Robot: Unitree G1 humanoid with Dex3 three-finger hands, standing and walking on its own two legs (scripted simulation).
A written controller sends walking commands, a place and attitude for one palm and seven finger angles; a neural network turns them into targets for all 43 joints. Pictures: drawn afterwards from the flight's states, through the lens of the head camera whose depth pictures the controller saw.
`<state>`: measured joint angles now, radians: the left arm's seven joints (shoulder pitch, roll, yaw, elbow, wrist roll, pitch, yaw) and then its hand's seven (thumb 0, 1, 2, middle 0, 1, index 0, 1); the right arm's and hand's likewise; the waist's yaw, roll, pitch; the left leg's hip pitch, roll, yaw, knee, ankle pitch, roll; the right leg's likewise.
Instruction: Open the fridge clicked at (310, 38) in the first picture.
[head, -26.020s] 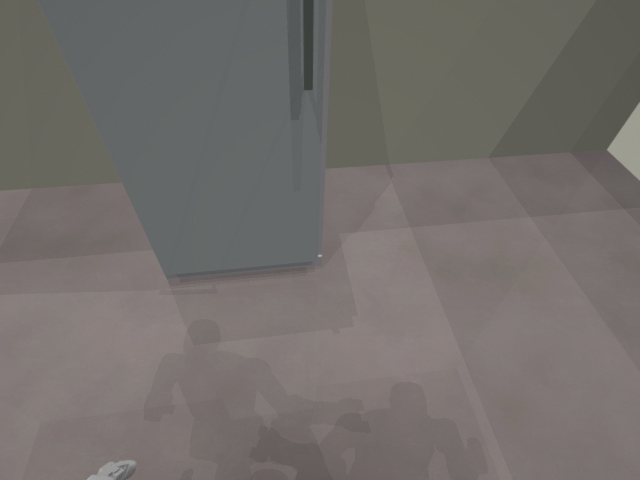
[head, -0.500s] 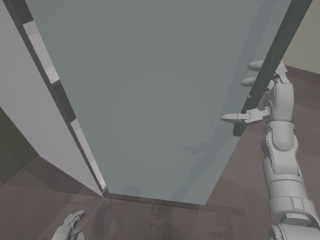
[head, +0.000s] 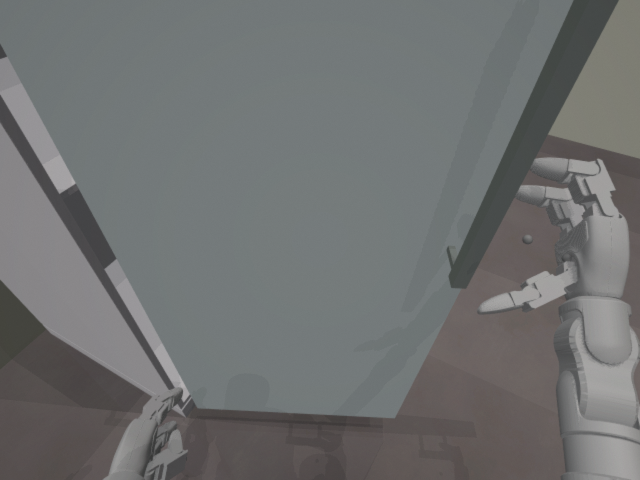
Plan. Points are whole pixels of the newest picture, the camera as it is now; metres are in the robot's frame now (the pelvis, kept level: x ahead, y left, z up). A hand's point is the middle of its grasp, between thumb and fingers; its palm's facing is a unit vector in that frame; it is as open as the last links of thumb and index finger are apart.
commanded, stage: slip the hand off the handle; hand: right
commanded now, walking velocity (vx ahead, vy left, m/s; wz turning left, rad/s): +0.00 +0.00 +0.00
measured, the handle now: (517, 131) +0.40 -0.18 +0.27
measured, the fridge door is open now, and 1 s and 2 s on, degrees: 65 65 65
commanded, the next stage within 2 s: draw the hand back to the body in 1.06 s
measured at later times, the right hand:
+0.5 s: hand (577, 261) +0.29 -0.23 +0.19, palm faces +0.15 +0.98 -0.12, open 14.7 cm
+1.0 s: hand (567, 342) +0.21 -0.19 +0.19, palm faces +0.12 +0.98 -0.13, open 14.7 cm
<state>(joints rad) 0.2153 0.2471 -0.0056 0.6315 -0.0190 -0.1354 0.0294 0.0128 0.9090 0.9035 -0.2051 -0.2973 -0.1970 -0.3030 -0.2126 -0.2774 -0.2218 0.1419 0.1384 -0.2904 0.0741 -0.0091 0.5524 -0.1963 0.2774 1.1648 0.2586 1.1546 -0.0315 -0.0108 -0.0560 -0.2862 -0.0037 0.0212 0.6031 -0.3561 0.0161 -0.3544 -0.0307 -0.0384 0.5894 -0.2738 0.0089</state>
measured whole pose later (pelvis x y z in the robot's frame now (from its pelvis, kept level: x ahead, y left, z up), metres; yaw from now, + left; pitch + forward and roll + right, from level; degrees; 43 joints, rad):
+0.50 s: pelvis -0.01 -0.02 +0.00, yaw -1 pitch +1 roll +1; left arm 0.25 0.23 -0.04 0.64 -0.03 -0.13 0.06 0.01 0.91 0.90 -0.21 -0.30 -0.20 -0.30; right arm -0.16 -0.31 -0.28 0.08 0.21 -0.23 0.16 -0.01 0.55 -0.20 0.25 1.15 0.26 1.15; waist -0.03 -0.03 -0.05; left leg -0.27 0.01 0.03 0.60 -0.34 0.00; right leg -0.36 -0.02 -0.03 0.62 -0.27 -0.01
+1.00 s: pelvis -0.03 +0.00 +0.00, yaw -2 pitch -2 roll +1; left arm 0.21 0.23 -0.06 0.62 -0.02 -0.19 0.06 0.01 0.91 0.90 -0.21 -0.30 -0.20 -0.30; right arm 0.14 -0.26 -0.17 -0.23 0.22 -0.20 0.14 -0.01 0.56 -0.20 0.26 1.15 0.26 1.15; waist -0.06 -0.04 -0.04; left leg -0.22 0.00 0.06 0.60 -0.34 0.01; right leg -0.32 -0.03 0.00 0.61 -0.25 0.01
